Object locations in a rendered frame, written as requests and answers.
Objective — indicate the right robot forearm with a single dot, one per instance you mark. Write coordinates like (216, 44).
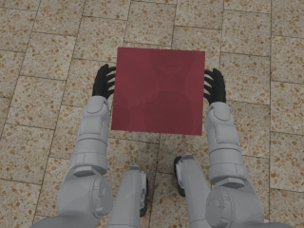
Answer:
(226, 163)

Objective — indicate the carton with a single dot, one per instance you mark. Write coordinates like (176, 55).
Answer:
(158, 91)

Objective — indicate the left robot forearm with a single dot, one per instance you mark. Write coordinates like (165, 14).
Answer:
(91, 143)

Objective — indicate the robot right upper arm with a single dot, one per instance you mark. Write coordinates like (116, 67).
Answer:
(228, 207)

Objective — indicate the robot left shin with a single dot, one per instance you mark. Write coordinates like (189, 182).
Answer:
(136, 167)

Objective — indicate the robot left upper arm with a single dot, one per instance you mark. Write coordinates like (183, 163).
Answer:
(81, 203)

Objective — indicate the right robot hand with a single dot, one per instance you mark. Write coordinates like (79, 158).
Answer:
(217, 89)

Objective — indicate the right robot thigh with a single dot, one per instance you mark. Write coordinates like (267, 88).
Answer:
(196, 189)

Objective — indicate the left robot hand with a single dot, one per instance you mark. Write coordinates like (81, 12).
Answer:
(101, 85)

